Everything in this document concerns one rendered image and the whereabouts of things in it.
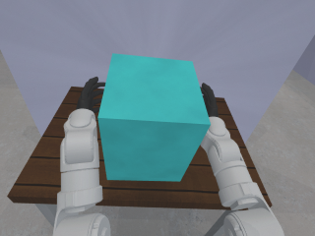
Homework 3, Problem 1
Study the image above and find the right robot forearm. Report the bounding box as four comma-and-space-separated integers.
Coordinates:
200, 116, 284, 236

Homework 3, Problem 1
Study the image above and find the robot left hand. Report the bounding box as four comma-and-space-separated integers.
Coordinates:
76, 77, 106, 113

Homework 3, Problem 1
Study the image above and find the left robot forearm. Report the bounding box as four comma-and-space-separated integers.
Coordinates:
52, 108, 103, 236

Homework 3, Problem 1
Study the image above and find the robot right hand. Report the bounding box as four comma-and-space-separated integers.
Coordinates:
200, 83, 219, 118

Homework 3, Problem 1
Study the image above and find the left robot upper arm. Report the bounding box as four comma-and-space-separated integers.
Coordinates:
54, 212, 111, 236

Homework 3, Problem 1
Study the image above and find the table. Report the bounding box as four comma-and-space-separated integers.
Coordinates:
7, 87, 272, 236

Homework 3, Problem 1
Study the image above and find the right robot upper arm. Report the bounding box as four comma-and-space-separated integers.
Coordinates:
223, 207, 284, 236

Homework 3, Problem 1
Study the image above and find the carton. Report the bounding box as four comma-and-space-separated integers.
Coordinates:
97, 53, 211, 182

